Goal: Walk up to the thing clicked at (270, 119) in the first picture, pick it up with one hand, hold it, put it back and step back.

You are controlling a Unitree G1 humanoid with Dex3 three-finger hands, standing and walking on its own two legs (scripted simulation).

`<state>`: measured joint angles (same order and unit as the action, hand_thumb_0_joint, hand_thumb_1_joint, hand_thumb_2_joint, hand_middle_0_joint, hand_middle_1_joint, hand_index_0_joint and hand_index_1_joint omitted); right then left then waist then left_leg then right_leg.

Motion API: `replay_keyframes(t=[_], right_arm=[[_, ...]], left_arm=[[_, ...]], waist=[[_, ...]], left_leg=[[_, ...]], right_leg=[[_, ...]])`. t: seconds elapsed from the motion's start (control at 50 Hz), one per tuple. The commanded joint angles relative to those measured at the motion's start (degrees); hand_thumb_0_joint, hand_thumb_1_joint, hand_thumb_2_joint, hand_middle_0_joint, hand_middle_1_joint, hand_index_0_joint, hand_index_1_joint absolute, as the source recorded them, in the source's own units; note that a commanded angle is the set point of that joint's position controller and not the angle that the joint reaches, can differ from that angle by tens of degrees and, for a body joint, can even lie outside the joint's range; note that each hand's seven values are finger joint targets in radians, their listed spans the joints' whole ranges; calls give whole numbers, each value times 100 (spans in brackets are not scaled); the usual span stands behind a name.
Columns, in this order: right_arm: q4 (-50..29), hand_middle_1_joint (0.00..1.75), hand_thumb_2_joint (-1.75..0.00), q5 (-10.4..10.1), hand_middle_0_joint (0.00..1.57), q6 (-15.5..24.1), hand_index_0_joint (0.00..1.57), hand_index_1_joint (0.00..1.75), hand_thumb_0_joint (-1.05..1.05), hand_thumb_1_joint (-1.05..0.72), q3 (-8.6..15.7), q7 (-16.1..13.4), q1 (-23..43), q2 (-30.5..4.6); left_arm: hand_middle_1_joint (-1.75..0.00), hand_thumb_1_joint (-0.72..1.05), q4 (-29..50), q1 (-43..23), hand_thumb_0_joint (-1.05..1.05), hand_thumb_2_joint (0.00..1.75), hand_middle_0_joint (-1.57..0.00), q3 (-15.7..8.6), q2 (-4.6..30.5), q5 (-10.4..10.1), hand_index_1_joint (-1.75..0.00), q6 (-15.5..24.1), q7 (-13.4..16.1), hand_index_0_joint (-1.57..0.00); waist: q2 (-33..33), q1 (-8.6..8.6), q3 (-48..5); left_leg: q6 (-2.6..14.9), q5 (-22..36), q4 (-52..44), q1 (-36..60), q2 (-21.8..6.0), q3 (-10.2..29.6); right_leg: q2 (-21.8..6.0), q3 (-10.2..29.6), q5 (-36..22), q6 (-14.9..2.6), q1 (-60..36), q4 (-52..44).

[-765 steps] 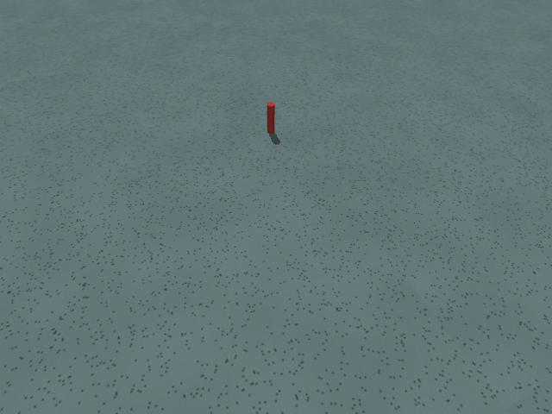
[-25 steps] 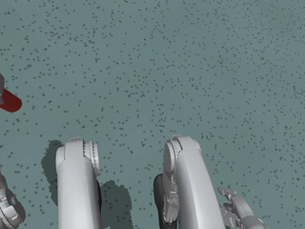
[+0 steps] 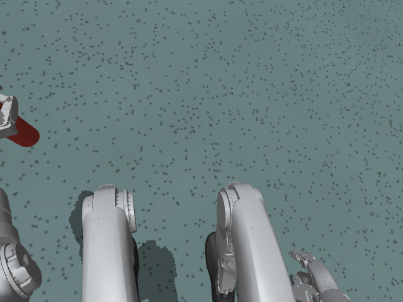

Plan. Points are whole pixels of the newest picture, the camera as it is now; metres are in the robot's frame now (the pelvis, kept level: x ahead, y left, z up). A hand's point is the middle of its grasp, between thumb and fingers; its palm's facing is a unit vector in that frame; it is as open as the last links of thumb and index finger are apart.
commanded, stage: settle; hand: left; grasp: from the side
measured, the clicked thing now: out of the picture +0.43 +0.35 -0.06
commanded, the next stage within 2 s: lift in 0.18 s
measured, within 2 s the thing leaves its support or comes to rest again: neither
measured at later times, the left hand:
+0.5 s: hand out of the picture +0.44 +0.33 +0.00, palm faces +0.39 -0.92 -0.06, open 5.9 cm
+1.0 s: hand out of the picture +0.41 +0.31 +0.12, palm faces +0.37 -0.93 -0.05, open 5.9 cm
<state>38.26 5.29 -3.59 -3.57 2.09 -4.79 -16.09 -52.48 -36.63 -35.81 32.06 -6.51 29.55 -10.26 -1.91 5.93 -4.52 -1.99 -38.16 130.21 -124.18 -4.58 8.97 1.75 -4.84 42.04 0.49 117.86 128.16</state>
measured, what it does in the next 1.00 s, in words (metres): rises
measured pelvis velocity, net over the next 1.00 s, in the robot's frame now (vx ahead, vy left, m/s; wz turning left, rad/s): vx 0.01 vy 0.00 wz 0.06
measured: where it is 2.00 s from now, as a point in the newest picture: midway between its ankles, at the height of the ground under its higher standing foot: (175, 285)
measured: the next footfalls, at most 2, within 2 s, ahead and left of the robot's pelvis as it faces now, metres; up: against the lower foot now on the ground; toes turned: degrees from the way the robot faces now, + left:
none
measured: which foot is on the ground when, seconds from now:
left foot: down 0.00-1.00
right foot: down 0.00-1.00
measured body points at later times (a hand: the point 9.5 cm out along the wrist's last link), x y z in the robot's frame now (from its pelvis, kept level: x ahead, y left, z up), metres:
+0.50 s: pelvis +0.00 +0.00 +0.01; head +0.21 +0.06 +0.41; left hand +0.41 +0.37 +0.01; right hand +0.12 -0.27 -0.11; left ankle +0.09 +0.14 -0.34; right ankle +0.09 -0.12 -0.34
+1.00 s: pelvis +0.01 +0.00 +0.11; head +0.19 +0.05 +0.52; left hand +0.38 +0.35 +0.13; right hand +0.18 -0.25 -0.01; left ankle +0.09 +0.14 -0.34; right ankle +0.09 -0.12 -0.34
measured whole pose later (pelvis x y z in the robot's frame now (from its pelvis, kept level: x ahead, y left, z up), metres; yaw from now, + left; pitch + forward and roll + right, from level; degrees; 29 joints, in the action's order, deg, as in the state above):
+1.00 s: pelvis +0.01 +0.00 +0.11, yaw +3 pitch +32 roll -5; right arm 36.0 -0.2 -1.7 0.4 -1.1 -7.0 -14.1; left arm -29.9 -23.7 -27.5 21.6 -10.4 20.1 -7.3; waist 0.5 2.9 -9.7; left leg -1.7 -36.6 109.5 -105.5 -4.6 5.4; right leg 0.7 -3.4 40.5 0.2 100.2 108.3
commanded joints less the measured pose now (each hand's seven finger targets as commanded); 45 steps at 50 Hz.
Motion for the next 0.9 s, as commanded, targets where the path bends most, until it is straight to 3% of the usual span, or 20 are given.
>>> replay_keyframes(t=[0.0,0.04,0.16,0.2,0.26,0.3,0.36,0.42,0.5,0.56,0.62,0.64,0.66,0.74,0.78,0.82,0.84,0.88], right_arm=[[-176,30,-89,13,20,100,20,30,0,-86,413,-98,-765,-1217],[-200,30,-89,13,20,95,20,30,0,-86,416,-95,-755,-1206],[-194,30,-89,0,20,115,20,30,0,-86,425,-89,-781,-1212],[-147,30,-89,5,20,106,20,30,0,-86,444,-88,-821,-1215],[-159,30,-89,-2,20,117,20,30,0,-86,437,-88,-769,-1172],[-132,30,-89,5,20,115,20,30,0,-89,451,-98,-854,-1184],[-175,30,-89,-19,20,107,20,30,0,-89,487,-93,-842,-1166],[-174,30,-89,-66,20,110,20,30,0,-89,519,-121,-862,-1155],[-224,30,-89,-130,20,136,20,30,0,-89,601,-158,-906,-1144],[-279,30,-89,-201,20,135,20,30,0,-89,622,-182,-874,-1144],[-370,30,-89,-264,20,161,20,30,0,-88,653,-222,-872,-1092],[-373,30,-89,-276,20,175,20,30,0,-88,660,-235,-872,-1076],[-406,30,-89,-304,20,202,20,30,0,-88,681,-246,-854,-1061],[-464,30,-89,-369,20,269,20,30,0,-89,715,-284,-835,-1005],[-532,30,-89,-423,20,282,20,30,0,-88,737,-319,-850,-1010],[-594,30,-89,-464,20,287,20,30,0,-88,744,-339,-821,-969],[-608,30,-89,-481,20,300,20,30,0,-88,760,-352,-854,-938],[-639,30,-89,-532,20,333,20,30,0,-88,753,-385,-812,-868]], left_arm=[[-145,60,1186,-1623,0,142,-131,-203,1760,-86,-146,520,64,-132],[-144,59,1296,-1688,0,141,-130,-216,1796,-54,-144,561,90,-132],[-142,58,1162,-1733,0,139,-129,-124,1653,-99,-142,549,55,-130],[-142,60,1269,-1771,0,140,-129,-240,1806,-68,-142,557,85,-130],[-142,58,1032,-1705,0,140,-128,-14,1485,-74,-143,552,63,-129],[-143,49,1330,-1855,0,128,-128,-316,1939,-66,-140,580,114,-133],[-141,48,1276,-1665,0,128,-126,-190,1651,-107,-138,542,44,-130],[-142,49,1521,-1688,0,128,-127,-253,1794,-154,-139,535,-3,-131],[-139,51,1700,-1581,0,126,-125,-115,1507,-233,-136,410,-127,-129],[-140,54,1659,-1284,0,127,-125,-165,1481,-254,-136,301,-86,-130],[-139,52,2173,-1378,0,126,-125,-62,1373,-326,-136,230,-59,-129],[-138,53,2071,-1222,0,126,-124,38,1174,-357,-135,170,-74,-128],[-137,50,2334,-1289,0,124,-123,21,1289,-371,-134,145,-53,-128],[-134,49,2584,-1001,0,121,-121,277,909,-455,-130,-35,-66,-126],[-133,52,2772,-679,0,120,-120,170,986,-450,-129,-128,15,-125],[-134,56,3142,-620,0,122,-121,336,751,-475,-130,-208,96,-126],[-135,56,3563,-665,0,122,-121,241,912,-475,-131,-236,165,-126],[-135,54,3615,-456,0,122,-121,447,626,-509,-131,-368,256,-126]], waist=[[1414,-116,-3650],[1493,-167,-3698],[1411,-94,-3785],[1438,-179,-3934],[1272,-52,-3642],[1245,-203,-3993],[1266,-175,-4053],[1324,-255,-4117],[1409,-214,-4223],[1363,-311,-4006],[1330,-310,-4063],[1248,-280,-4036],[1141,-269,-4033],[1135,-265,-4051],[1132,-387,-4141],[1207,-401,-4100],[1219,-449,-4253],[1105,-385,-4102]], left_leg=[[292,730,-1465,2913,73,-450],[278,662,-1552,2942,94,-449],[294,743,-1542,2979,101,-473],[288,866,-1539,3108,95,-476],[306,717,-1537,2845,101,-513],[322,871,-1481,2882,99,-568],[320,856,-1590,3030,106,-552],[312,859,-1695,3086,105,-574],[309,882,-1885,3409,111,-542],[288,731,-2124,3510,113,-476],[287,537,-2329,3613,123,-491],[302,614,-2337,3618,129,-517],[316,569,-2365,3519,129,-542],[323,588,-2630,3832,128,-535],[312,657,-2855,4128,130,-484],[291,668,-3107,4410,129,-424],[289,779,-3168,4552,123,-447],[297,759,-3336,4661,127,-465]], right_leg=[[125,-223,-1098,-234,-1491,-1495],[117,-223,-1011,-260,-1446,-1493],[104,-198,-1094,-239,-1555,-1543],[107,-190,-1183,-244,-1583,-1521],[104,-159,-1096,-221,-1590,-1630],[101,-62,-1209,-193,-1911,-1711],[97,-92,-1176,-208,-1895,-1719],[93,-45,-1156,-216,-1995,-1794],[84,-70,-1184,-245,-1963,-1894],[67,-91,-1018,-275,-1832,-1967],[52,-24,-865,-263,-2015,-2256],[50,0,-947,-250,-2102,-2349],[51,72,-876,-231,-2212,-2503],[33,132,-909,-231,-2445,-2803],[21,85,-981,-249,-2558,-2883],[9,79,-1020,-262,-2636,-3020],[11,106,-1096,-250,-2828,-3138],[0,150,-1096,-234,-3015,-3389]])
